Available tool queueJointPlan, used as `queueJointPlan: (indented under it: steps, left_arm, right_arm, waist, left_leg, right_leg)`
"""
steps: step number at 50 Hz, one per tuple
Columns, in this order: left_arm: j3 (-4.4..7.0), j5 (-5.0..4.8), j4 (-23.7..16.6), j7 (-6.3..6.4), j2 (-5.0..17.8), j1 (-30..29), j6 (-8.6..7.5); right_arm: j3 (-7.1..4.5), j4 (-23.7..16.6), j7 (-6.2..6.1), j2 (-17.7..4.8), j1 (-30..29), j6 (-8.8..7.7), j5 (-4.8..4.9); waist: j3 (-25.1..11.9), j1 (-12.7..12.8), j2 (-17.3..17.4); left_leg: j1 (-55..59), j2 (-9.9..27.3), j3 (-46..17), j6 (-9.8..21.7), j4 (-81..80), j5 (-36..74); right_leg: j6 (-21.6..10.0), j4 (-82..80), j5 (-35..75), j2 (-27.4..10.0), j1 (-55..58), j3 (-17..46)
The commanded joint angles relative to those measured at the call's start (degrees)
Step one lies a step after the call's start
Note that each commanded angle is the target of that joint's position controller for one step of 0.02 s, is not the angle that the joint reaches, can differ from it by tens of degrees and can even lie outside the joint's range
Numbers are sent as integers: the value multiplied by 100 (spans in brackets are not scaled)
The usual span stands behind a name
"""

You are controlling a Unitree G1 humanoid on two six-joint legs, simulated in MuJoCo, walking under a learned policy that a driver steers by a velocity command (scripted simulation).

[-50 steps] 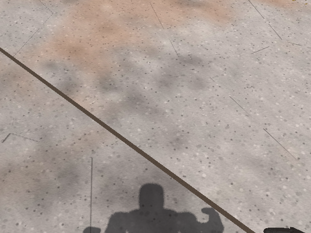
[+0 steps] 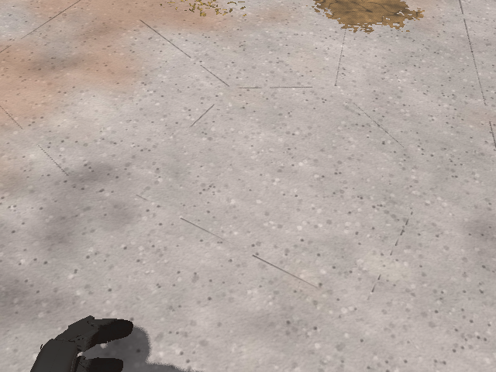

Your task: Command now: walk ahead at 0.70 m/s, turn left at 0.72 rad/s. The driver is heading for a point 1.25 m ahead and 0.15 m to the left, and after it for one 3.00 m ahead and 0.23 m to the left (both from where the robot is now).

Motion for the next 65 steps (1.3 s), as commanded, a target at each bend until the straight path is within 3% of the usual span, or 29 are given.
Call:
queueJointPlan:
  steps: [1,2,3,4,5,7,10,12,18,22,23,24,25,26,27,28,31,40,44,45,46,47,48,50,53,58,63,64,65]
  left_arm:
    - [221,-35,-259,207,594,259,-161]
    - [333,12,-92,340,850,919,-188]
    - [582,-496,-195,499,1229,1801,-296]
    - [557,-284,-36,525,1488,2131,-273]
    - [532,-216,-44,499,1127,1989,-246]
    - [433,-181,-32,505,607,1299,-180]
    - [393,-189,89,444,304,586,-163]
    - [450,-244,212,440,411,226,-205]
    - [646,-485,460,454,946,-120,-125]
    - [664,-626,569,365,1020,219,-64]
    - [465,-276,538,298,417,780,-46]
    - [351,-254,515,249,538,1367,-23]
    - [494,-463,675,217,1256,778,35]
    - [459,-551,669,218,1141,638,108]
    - [385,-472,723,288,883,571,184]
    - [360,-431,793,349,785,621,286]
    - [372,-388,986,415,767,1081,434]
    - [416,-354,607,340,629,687,625]
    - [523,-332,691,218,614,1265,638]
    - [629,-277,755,262,857,1539,621]
    - [833,-262,630,385,1681,1693,562]
    - [819,-52,449,335,1871,1623,402]
    - [811,-14,431,276,1739,1511,250]
    - [756,-309,350,353,1405,1005,184]
    - [661,-388,174,519,1097,896,302]
    - [742,-394,35,626,1247,1086,420]
    - [499,-183,8,576,818,922,469]
    - [401,-165,87,535,605,998,445]
    - [447,-187,156,468,816,1180,421]
  right_arm:
    - [-301,-431,-34,-1252,-714,-114,86]
    - [-329,-453,-13,-1307,-769,-149,147]
    - [-98,-818,-92,-608,-980,-218,462]
    - [129,-992,-202,98,-445,-191,413]
    - [2,-1062,-276,-645,-359,-126,412]
    - [-142,-1168,-306,-957,-1107,33,325]
    - [-127,-1344,-247,-537,-1218,288,334]
    - [-37,-1627,-180,-279,-1586,370,273]
    - [-97,-1757,204,-603,-1912,408,187]
    - [-448,-1709,106,-1284,-1093,392,105]
    - [-462,-1831,-40,-1672,-1250,356,114]
    - [-344,-2312,-66,-1876,-1847,258,-107]
    - [-187,-2388,-34,-1313,-1861,246,-89]
    - [-72,-2175,-14,-1073,-2048,193,-9]
    - [6,-2046,-6,-840,-2242,160,71]
    - [96,-1926,-32,-639,-2467,137,35]
    - [-11,-1804,-139,-923,-2883,109,-175]
    - [-144,-1542,-382,-856,-2999,324,-72]
    - [-207,-1423,-370,-833,-3182,384,165]
    - [-196,-1290,-344,-649,-2918,411,202]
    - [-154,-1439,-322,-437,-2895,429,-9]
    - [-134,-1807,-349,-476,-3692,387,-86]
    - [-171,-1804,-364,-608,-3803,366,-5]
    - [-237,-1626,-423,-730,-3578,312,13]
    - [-239,-1572,-384,-664,-3412,243,18]
    - [-162,-1565,-327,-509,-3533,173,81]
    - [-96,-1336,-198,-553,-3218,223,107]
    - [-40,-1290,-140,-480,-3101,206,114]
    - [-28,-1303,-83,-527,-3166,177,179]
  waist:
    - [-114,881,756]
    - [-558,1228,584]
    - [-1528,1803,277]
    - [-2449,1457,-1368]
    - [-2158,1352,-1255]
    - [-553,1222,-497]
    - [126,756,-698]
    - [404,648,-699]
    - [-56,598,-334]
    - [-606,-18,179]
    - [-848,385,1823]
    - [-2301,754,2110]
    - [-2524,221,670]
    - [-1865,390,485]
    - [-1321,547,110]
    - [-1001,705,250]
    - [-687,954,656]
    - [-411,771,702]
    - [-501,1138,590]
    - [-307,1175,0]
    - [-17,1002,-1837]
    - [-216,1243,-1778]
    - [-311,1232,-1074]
    - [-272,895,-426]
    - [-646,792,-482]
    - [-666,902,-547]
    - [-741,1066,-802]
    - [-858,1101,-722]
    - [-644,1282,-846]
  left_leg:
    - [-1414,552,-704,397,760,4602]
    - [-1794,245,-460,147,1855,4899]
    - [-2747,191,-651,-83,3155,3169]
    - [-3914,-451,85,-267,4901,-1438]
    - [-4273,153,343,-402,5750,-1206]
    - [-4403,577,799,-622,5867,-482]
    - [-4075,881,1150,-649,5533,-71]
    - [-3974,972,1313,-719,4720,210]
    - [-2527,651,1883,-318,2451,1987]
    - [-472,-59,2019,431,1326,2190]
    - [714,1141,513,922,1368,5494]
    - [1671,2935,-2293,2472,1100,5737]
    - [1195,2732,-1686,2145,649,4820]
    - [690,2476,-894,1752,667,4097]
    - [22,2157,-423,1391,601,3507]
    - [-660,2000,29,1185,523,3269]
    - [-1701,1710,1039,1137,254,3605]
    - [-1267,2200,1645,1024,13,1818]
    - [-1191,2085,2160,427,964,1797]
    - [-1657,1677,2475,-4,1853,1029]
    - [-3314,830,2890,-655,3755,-1106]
    - [-4260,67,1684,-794,4895,-1902]
    - [-4506,157,1209,-684,5272,-1554]
    - [-4586,345,969,-574,5060,-516]
    - [-4167,195,893,-696,4897,168]
    - [-4045,-70,753,-888,3625,441]
    - [-3009,368,1114,-910,3053,568]
    - [-2688,474,1200,-846,2786,654]
    - [-2701,412,1437,-751,2753,602]
  right_leg:
    - [-135,-828,533,589,2473,-414]
    - [-271,-912,733,306,3562,-220]
    - [-622,-912,765,-845,5331,959]
    - [-1233,-1089,1245,-2780,6403,3183]
    - [-1466,-1279,1290,-2918,5802,3793]
    - [-1285,-1305,3218,-2232,4242,1648]
    - [-1054,-1820,3410,-1645,2843,217]
    - [-1127,-2151,3480,-1653,2329,-263]
    - [-841,-1569,3618,-1485,2529,-1348]
    - [-481,945,3741,-1200,2078,-1453]
    - [-140,2845,-1374,-568,739,-1450]
    - [143,4776,-3281,153,-308,-408]
    - [109,4852,-2602,-164,-196,201]
    - [35,4325,-2341,-458,-321,203]
    - [62,3699,-2198,-675,-188,193]
    - [109,3147,-2068,-786,239,292]
    - [309,2404,-1590,-563,1187,-149]
    - [170,1524,-999,-739,860,-544]
    - [-270,-80,-356,-400,1677,-897]
    - [-567,-843,449,-404,2069,-387]
    - [-1263,-1339,2889,-1797,2687,1872]
    - [-2223,-1716,2957,-2207,2602,3180]
    - [-2148,-1812,2389,-2072,2784,2835]
    - [-1561,-1615,2090,-1572,2900,2146]
    - [-1385,-1426,2739,-1233,2962,1835]
    - [-1331,-1283,2466,-971,3135,2121]
    - [-1328,-1105,2688,-1078,2642,1686]
    - [-1336,-1327,1522,-1050,2529,1639]
    - [-1405,-1672,-317,-1062,2407,1799]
